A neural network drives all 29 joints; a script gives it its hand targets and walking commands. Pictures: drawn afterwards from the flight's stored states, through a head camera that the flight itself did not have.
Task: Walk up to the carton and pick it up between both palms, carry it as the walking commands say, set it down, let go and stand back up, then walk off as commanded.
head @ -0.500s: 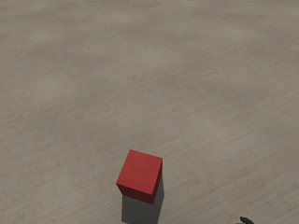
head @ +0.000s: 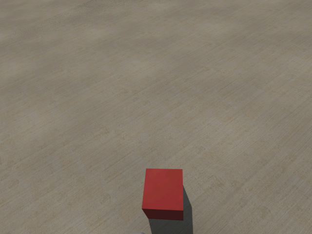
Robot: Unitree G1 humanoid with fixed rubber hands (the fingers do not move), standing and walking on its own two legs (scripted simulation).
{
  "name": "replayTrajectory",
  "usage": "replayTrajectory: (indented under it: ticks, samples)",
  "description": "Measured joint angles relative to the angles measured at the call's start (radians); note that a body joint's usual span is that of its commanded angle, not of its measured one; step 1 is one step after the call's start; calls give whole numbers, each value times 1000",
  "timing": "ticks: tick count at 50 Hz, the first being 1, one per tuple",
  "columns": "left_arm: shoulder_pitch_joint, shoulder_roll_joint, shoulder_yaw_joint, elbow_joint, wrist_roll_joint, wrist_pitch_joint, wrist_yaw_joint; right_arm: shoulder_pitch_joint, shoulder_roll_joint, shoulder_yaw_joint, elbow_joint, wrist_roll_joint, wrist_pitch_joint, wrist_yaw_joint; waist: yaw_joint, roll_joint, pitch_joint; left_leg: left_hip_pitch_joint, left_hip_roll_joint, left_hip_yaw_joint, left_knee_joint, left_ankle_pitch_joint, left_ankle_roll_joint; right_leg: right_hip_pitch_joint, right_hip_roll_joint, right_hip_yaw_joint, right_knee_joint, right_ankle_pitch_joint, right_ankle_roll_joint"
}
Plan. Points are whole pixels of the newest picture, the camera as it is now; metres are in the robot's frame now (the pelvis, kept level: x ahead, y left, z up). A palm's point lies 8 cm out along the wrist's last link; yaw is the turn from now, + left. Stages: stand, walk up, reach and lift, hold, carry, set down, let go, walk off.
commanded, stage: walk up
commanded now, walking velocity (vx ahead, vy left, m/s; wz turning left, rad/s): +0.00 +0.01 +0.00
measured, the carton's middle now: (164, 194) +0.43 +0.04 -0.66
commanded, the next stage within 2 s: stand in 1.36 s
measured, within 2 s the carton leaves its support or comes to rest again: neither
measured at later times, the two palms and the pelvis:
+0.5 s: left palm out of the picture +0.06 +0.33 -0.15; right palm out of the picture +0.04 -0.20 -0.12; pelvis +0.01 +0.06 +0.00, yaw -1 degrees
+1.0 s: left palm out of the picture +0.04 +0.26 -0.15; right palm out of the picture +0.03 -0.18 -0.14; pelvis +0.02 +0.04 +0.00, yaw -1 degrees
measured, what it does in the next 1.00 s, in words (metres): steps on the spot: left foot, then right foot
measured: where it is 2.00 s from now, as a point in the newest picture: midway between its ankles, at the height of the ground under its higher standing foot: outside the picture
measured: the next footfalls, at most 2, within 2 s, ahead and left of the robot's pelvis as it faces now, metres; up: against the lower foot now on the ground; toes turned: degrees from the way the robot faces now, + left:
left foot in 0.14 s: +0.08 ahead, +0.16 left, +0.00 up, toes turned +0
right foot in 0.56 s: +0.05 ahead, -0.10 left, +0.00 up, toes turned +5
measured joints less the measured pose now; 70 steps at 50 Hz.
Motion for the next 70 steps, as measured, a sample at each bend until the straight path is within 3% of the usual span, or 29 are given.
replayTrajectory:
  ticks: [4,7,9,12,14,19,23,25,28,31,35,38,42,46,70]
  samples:
    - [15,-8,6,31,-2,3,-25,-25,-6,21,2,17,-24,-3,-8,-14,2,69,54,-52,-294,67,24,43,-19,-8,-37,9,35]
    - [31,-17,-3,56,-2,8,-34,-30,-19,26,8,20,-52,-19,-18,0,-8,150,81,-56,-493,135,13,38,-10,-28,22,-35,62]
    - [24,-2,-4,78,-4,16,-35,-35,5,24,24,22,-68,-30,-18,-43,-7,140,55,-52,-462,102,8,18,-16,6,82,-116,55]
    - [21,26,0,86,-9,25,-39,-36,39,30,19,22,-70,-38,-14,-81,-10,152,36,-48,-496,119,32,-39,29,58,189,-197,53]
    - [20,48,16,83,-3,34,-52,-42,52,28,1,22,-65,-51,-8,-93,-13,151,42,-36,-520,136,39,-125,60,66,360,-229,65]
    - [5,107,62,74,14,70,-79,-51,51,3,-27,19,-60,-80,1,-115,-22,140,59,-7,-535,146,38,-280,59,58,661,-181,88]
    - [-18,114,53,56,8,80,-89,-57,14,-17,-27,8,-55,-72,1,-87,-18,142,80,-2,-539,147,28,-239,22,57,496,-149,81]
    - [-31,108,39,53,-1,71,-85,-62,-5,-22,-22,4,-51,-59,-5,-68,-12,142,87,-4,-538,149,21,-175,12,56,336,-149,72]
    - [-33,101,17,56,-7,32,-74,-57,-19,-20,-9,13,-43,-39,-4,-66,-18,131,76,0,-505,133,5,-37,-5,45,35,-35,58]
    - [-34,46,6,79,2,2,-64,-56,-41,-12,11,24,-30,-37,14,-11,-16,107,70,-47,-412,-15,16,-17,19,43,0,7,52]
    - [-25,-8,-22,106,-5,-17,-54,-48,-43,0,35,39,-37,-28,17,17,-20,126,33,-72,-383,-17,30,33,33,40,-80,48,45]
    - [-25,-31,-25,125,-12,-25,-47,-41,-33,10,55,42,-47,-31,4,26,-18,196,27,-60,-500,73,39,50,47,22,-81,42,46]
    - [-26,-24,-21,148,-16,-16,-36,-49,22,24,86,42,-58,-37,-6,-44,-5,254,-5,-38,-574,114,52,67,15,32,-69,26,53]
    - [-13,-18,-20,157,-18,-16,-35,-51,53,33,102,40,-69,-37,-6,-60,-5,283,-11,-32,-628,136,51,87,10,36,-107,46,52]
    - [37,-20,-9,140,-13,-12,-35,-29,38,23,116,22,-63,-46,-7,-50,-14,255,4,7,-617,145,48,29,22,77,-69,56,47]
